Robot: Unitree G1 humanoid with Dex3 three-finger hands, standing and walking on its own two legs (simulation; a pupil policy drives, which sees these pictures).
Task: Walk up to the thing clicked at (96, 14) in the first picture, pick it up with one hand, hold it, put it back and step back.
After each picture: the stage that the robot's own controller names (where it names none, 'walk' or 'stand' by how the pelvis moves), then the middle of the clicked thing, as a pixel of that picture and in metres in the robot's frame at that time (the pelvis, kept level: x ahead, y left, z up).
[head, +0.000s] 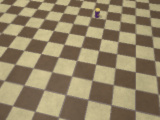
stand; (97, 13) +1.90 -0.23 -0.72
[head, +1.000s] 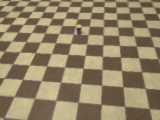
walk; (79, 29) +1.77 +0.15 -0.70
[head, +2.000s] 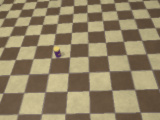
walk; (57, 52) +1.16 +0.37 -0.72
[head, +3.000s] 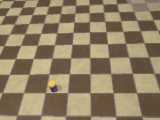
walk; (53, 86) +0.73 +0.32 -0.72
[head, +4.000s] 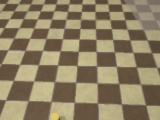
walk; (55, 119) +0.46 +0.24 -0.72
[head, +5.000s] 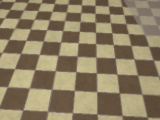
stand; out of the picture +0.35 +0.21 -0.71
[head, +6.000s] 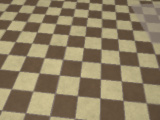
stand; out of the picture +0.33 +0.20 -0.72
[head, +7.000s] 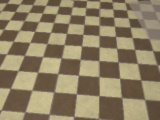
stand; out of the picture +0.34 +0.21 -0.73
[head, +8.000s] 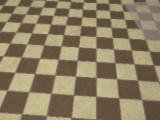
stand; out of the picture +0.34 +0.23 -0.73
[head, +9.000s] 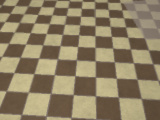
stand; out of the picture +0.33 +0.23 -0.73
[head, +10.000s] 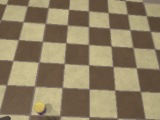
go down; (40, 108) +0.35 +0.23 -0.62
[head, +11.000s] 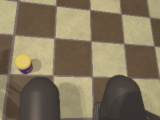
go down; (24, 64) +0.41 +0.23 -0.30
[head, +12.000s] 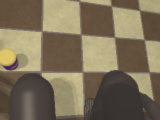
close in; (8, 60) +0.41 +0.24 -0.28
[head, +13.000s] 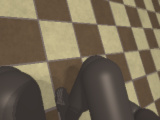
close in; out of the picture +0.41 +0.27 -0.22
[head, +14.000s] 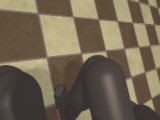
close; out of the picture +0.39 +0.27 -0.23
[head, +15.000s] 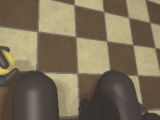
lift; out of the picture +0.34 +0.25 -0.12
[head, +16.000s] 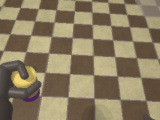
lift; (27, 85) +0.32 +0.18 +0.02
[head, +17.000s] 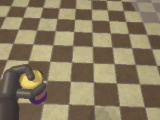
hold; (34, 87) +0.32 +0.17 -0.01
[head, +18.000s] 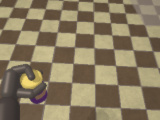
hold; (35, 87) +0.32 +0.17 -0.01
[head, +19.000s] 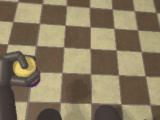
crouch; (28, 73) +0.37 +0.18 -0.07
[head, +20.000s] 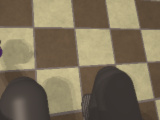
lower; out of the picture +0.44 +0.25 -0.14
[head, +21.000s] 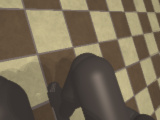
lower; out of the picture +0.42 +0.26 -0.23
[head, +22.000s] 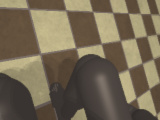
lower; out of the picture +0.42 +0.27 -0.23
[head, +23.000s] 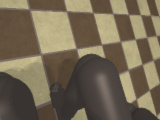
lower; out of the picture +0.42 +0.27 -0.23
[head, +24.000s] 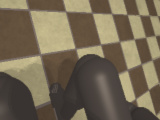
lower; out of the picture +0.41 +0.27 -0.23
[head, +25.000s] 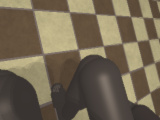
open; out of the picture +0.40 +0.25 -0.23
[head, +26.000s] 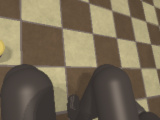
stand; out of the picture +0.40 +0.23 -0.24
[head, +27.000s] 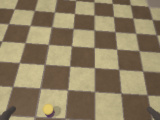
stand; (49, 110) +0.37 +0.19 -0.59
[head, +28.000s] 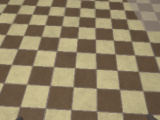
stand; out of the picture +0.35 +0.19 -0.66
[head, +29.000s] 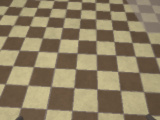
stand; out of the picture +0.36 +0.19 -0.66
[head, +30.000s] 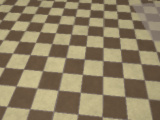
stand; out of the picture +0.38 +0.17 -0.72
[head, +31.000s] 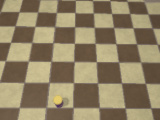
walk; (58, 101) +0.42 +0.17 -0.69
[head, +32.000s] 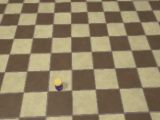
walk; (58, 84) +0.64 +0.20 -0.70
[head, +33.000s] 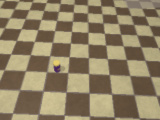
stand; (56, 66) +0.93 +0.22 -0.71
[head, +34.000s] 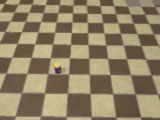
stand; (57, 68) +0.92 +0.23 -0.72
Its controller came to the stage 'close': yes
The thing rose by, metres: 0.71
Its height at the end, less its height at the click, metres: +0.00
